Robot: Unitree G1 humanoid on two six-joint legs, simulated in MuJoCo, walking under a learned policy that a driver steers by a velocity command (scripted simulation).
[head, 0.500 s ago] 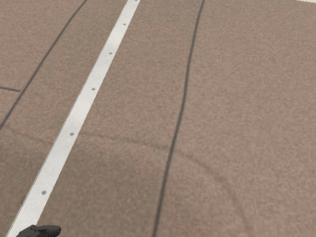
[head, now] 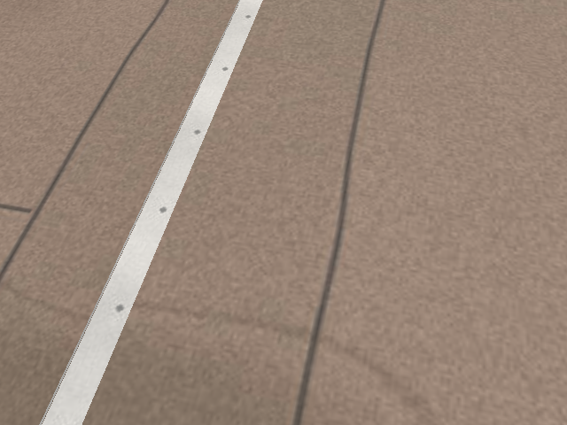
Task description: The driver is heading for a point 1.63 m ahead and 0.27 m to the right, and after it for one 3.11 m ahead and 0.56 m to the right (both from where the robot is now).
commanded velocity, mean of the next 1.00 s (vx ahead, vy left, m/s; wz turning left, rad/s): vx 0.03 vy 0.00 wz -0.27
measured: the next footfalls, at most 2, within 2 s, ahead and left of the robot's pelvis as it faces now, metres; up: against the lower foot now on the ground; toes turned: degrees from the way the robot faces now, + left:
left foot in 0.24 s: +0.16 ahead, +0.14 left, +0.00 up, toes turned -16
right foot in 0.64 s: +0.06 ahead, -0.11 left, +0.00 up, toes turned -21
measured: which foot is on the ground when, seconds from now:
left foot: up 0.00-0.22, down 0.24-0.64, up 0.66-1.00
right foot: down 0.00-0.24, up 0.26-0.62, down 0.64-1.00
